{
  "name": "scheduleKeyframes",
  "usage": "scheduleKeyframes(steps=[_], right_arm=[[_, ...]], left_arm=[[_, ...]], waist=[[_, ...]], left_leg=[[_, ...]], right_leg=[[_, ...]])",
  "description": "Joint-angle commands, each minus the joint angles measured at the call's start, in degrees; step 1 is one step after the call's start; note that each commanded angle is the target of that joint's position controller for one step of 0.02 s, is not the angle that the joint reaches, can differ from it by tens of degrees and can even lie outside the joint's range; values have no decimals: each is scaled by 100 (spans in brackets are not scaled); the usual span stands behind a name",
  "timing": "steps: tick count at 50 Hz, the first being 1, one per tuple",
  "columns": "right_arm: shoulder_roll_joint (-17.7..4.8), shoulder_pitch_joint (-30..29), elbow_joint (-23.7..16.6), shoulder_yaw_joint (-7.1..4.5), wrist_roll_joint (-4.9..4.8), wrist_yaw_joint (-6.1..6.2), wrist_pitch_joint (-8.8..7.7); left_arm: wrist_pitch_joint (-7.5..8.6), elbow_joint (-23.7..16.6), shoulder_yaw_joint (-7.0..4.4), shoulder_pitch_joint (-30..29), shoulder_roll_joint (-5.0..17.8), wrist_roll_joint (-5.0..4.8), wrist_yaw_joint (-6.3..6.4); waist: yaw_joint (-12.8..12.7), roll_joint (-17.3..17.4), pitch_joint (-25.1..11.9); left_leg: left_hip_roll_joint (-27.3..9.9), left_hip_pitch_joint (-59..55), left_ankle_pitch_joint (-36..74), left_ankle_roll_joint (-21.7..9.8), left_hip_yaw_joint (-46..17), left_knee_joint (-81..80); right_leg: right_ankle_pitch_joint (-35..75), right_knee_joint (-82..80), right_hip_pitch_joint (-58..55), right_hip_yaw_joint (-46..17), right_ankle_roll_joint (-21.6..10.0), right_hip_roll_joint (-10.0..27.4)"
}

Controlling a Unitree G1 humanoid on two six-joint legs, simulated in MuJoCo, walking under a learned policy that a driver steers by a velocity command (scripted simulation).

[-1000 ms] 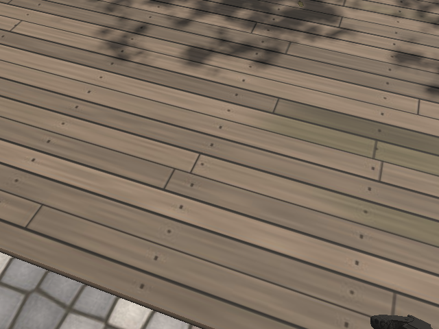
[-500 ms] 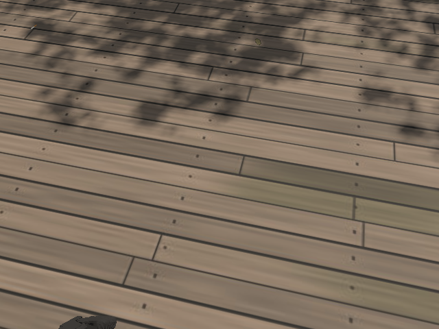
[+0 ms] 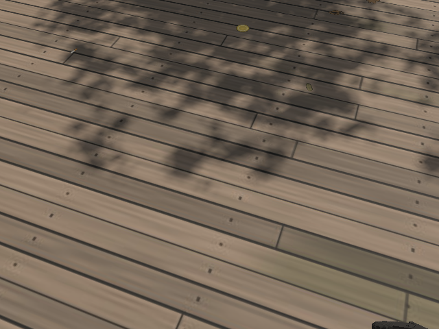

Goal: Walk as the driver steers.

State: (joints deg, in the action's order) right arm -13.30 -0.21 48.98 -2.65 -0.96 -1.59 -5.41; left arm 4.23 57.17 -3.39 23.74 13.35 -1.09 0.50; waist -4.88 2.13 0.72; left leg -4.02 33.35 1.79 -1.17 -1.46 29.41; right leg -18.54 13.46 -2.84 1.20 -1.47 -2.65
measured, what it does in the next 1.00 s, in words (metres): walks ahead, turning right: left foot, then right foot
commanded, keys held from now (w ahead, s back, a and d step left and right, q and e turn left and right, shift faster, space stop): w+e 1.00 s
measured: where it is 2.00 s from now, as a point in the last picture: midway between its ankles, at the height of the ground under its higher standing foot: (387, 208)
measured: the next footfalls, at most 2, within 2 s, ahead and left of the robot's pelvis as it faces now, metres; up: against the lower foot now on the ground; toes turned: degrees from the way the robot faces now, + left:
left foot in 0.06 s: +0.22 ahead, +0.14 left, +0.00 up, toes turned -1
right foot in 0.60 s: +0.43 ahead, -0.18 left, +0.00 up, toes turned -24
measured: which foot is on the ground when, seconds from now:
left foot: up 0.00-0.04, down 0.06-0.60, up 0.62-1.00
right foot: down 0.00-0.06, up 0.08-0.58, down 0.60-1.00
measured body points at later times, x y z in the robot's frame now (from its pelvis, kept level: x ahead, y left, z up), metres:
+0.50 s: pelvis +0.26 +0.00 +0.00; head +0.28 -0.01 +0.45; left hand +0.51 +0.19 -0.10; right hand +0.19 -0.27 -0.14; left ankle +0.18 +0.14 -0.74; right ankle +0.38 -0.18 -0.70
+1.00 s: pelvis +0.51 -0.13 +0.01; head +0.53 -0.16 +0.45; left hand +0.70 +0.10 -0.10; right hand +0.58 -0.46 -0.08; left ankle +0.76 -0.09 -0.69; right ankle +0.40 -0.16 -0.74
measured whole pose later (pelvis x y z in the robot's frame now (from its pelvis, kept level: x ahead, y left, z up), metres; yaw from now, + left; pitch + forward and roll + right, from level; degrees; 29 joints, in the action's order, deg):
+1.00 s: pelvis +0.51 -0.13 +0.01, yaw -33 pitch +2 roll +0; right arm -15.6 -1.0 43.9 -3.5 -0.2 -1.0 -6.0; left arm 3.1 44.7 -4.8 20.6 15.4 -1.3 0.7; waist -4.5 2.5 1.2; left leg -2.4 34.9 3.6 2.1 -5.0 30.3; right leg -17.2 20.9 5.2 -8.6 -4.6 -5.8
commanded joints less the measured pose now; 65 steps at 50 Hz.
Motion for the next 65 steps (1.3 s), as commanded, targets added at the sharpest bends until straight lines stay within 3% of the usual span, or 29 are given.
scheduleKeyframes(steps=[1,2,3,4,5,6,8,10,13,19,25,27,29,30,31,32,33,36,41,45,49,52,54,55,56,57,58,60,65], right_arm=[[-784,98,-321,-225,-18,-27,-180],[-1029,932,-76,-360,-3,15,-195],[-1429,1995,105,-475,104,76,-206],[-1863,2461,239,-579,135,74,-145],[-1300,2423,185,-421,110,73,-132],[-970,1975,110,-321,88,96,-137],[-656,1251,56,-228,126,90,-139],[-516,1010,106,-204,182,88,-163],[-704,1049,204,-281,167,145,-206],[-971,1274,272,-363,160,275,-124],[-1231,1724,368,-457,4,284,82],[-1390,1600,314,-501,-47,291,155],[-1448,1392,239,-500,-105,296,245],[-1258,1453,141,-423,15,307,219],[-350,1868,-214,-153,233,244,56],[-737,1363,-302,-185,-9,166,-202],[-969,842,-460,-250,-219,124,-321],[-1033,1011,-287,-322,53,192,-295],[-745,485,-545,-274,185,215,-53],[-581,-284,-789,-183,123,131,-96],[-727,-671,-1018,-190,49,38,-171],[-920,-473,-1033,-250,36,-13,-267],[-1146,451,-811,-375,90,27,-331],[-1442,1360,-718,-460,190,72,-342],[-1860,2059,-529,-576,242,79,-252],[-1413,2015,-551,-466,85,41,-216],[-1011,1722,-644,-356,61,63,-169],[-798,1196,-659,-269,155,79,-83],[-903,1136,-472,-306,118,103,-175]], left_arm=[[-34,-239,-248,-113,1072,-25,62],[-49,-294,-203,-199,952,5,53],[-50,-470,-99,-259,696,85,45],[48,-538,98,523,-78,22,26],[127,-484,-10,370,434,-91,22],[150,-649,-129,-130,834,-191,30],[96,-745,-178,-569,763,-100,82],[-66,-747,-211,-376,516,-99,57],[-242,-937,-220,-592,365,-76,46],[-208,-1299,-176,-1537,323,-14,-128],[-226,-1796,-126,-2424,383,-21,-337],[-246,-1860,-212,-2199,565,-18,-369],[-256,-1554,-477,-844,999,-52,-331],[-302,-1306,-709,130,1538,-55,-210],[-253,-1328,-775,-62,2180,-91,-178],[-149,-1520,-618,138,1756,-2,-223],[-60,-1462,-507,-33,1395,47,-253],[-8,-1736,-317,-1107,840,77,-208],[38,-1696,-372,-804,1135,24,-25],[-15,-1616,-371,-498,1125,-4,44],[-62,-1485,-373,-180,1099,-44,53],[-139,-1500,-383,-197,1115,-25,105],[-169,-1610,-317,-385,939,-9,100],[-150,-1755,-199,-493,659,72,71],[-96,-1874,-102,315,301,-84,75],[-79,-1809,-141,404,785,-136,88],[-108,-1841,-243,-134,1159,-129,79],[-144,-2005,-268,-754,1096,1,68],[-290,-2207,-208,-859,656,-51,-12]], waist=[[580,-748,76],[969,-682,-458],[1355,-255,-1368],[1040,1325,-2216],[1155,1208,-2298],[1113,864,-1440],[807,263,-555],[511,487,-300],[418,276,-15],[633,60,243],[868,69,514],[621,249,247],[-181,199,-512],[-545,-365,-1041],[209,-1865,-1364],[-142,-1151,-2041],[-191,-848,-1297],[499,-399,-535],[505,-351,-195],[202,-643,-5],[58,-737,49],[210,-920,-16],[695,-984,-476],[1112,-561,-1262],[851,1284,-2112],[874,1341,-1960],[991,712,-1159],[800,156,-275],[551,325,-21]], left_leg=[[207,-764,-463,-149,86,-270],[274,-1964,-465,-301,164,-297],[-601,-3735,-478,-646,-686,-37],[-2035,-5810,-1386,-1464,-3158,-503],[-2024,-5653,-2024,-1407,-3868,-1031],[-1855,-4936,-2028,-1121,-2968,-1130],[-1470,-3351,-1298,-897,-1711,-1506],[-1231,-2594,-1016,-840,-964,-1869],[-1255,-2335,-584,-954,-322,-2196],[-1110,-2666,-102,-815,778,-2304],[-1400,-3679,462,-660,1230,-1858],[-1418,-3864,2232,-538,1410,-1156],[-1130,-3487,3394,-292,1685,778],[-890,-2108,1864,20,1711,2556],[297,462,-3319,361,1155,4503],[434,1087,-3658,243,-220,5131],[193,1620,-3097,79,-260,5088],[-391,524,-2036,10,-349,3807],[-196,362,-1015,398,-176,2252],[164,-40,304,412,-121,605],[318,-231,319,309,-237,-26],[389,-563,-380,152,-260,-264],[363,-1930,-419,-124,-154,-525],[-487,-3459,-566,-489,-906,-306],[-1828,-5578,-1635,-1402,-3437,-650],[-2065,-5560,-2814,-1395,-4385,-1063],[-1829,-4837,-2985,-1139,-3532,-1194],[-1374,-3347,-1784,-920,-2170,-1439],[-1141,-2606,-608,-1008,-751,-2032]], right_leg=[[3008,486,195,-1008,-783,1644],[3493,1388,470,-819,-626,1320],[2451,3050,1519,-531,-405,900],[-658,5136,3825,-168,1,-28],[-1515,6001,4366,-919,-32,167],[-1119,6220,4736,-895,-94,437],[-268,5803,4359,-710,-113,898],[67,5500,3811,-720,-133,1114],[498,5144,4036,-695,-79,1198],[1963,3434,4209,-386,-3,1092],[1388,2490,4275,140,-238,879],[817,2421,3668,454,-446,548],[962,1953,1767,734,-784,-28],[980,1762,0,-250,-1096,399],[88,1119,-1618,-3521,-2079,1806],[-454,270,-1916,-4875,-2280,2216],[89,197,-1551,-4101,-1982,2104],[1579,136,608,-2401,-1526,1459],[2346,-156,1386,-1755,-1491,1140],[1666,-84,1614,-1509,-1150,825],[1393,303,1232,-1948,-1055,1010],[1613,818,838,-2400,-965,1160],[2261,1665,1004,-2303,-732,801],[1765,3142,1731,-1893,-511,462],[-843,5127,3876,-1141,-58,-372],[-1534,6024,4705,-1261,-9,16],[-1040,6281,4947,-1222,25,269],[-324,5904,4620,-940,43,656],[251,5068,4357,-744,87,1016]])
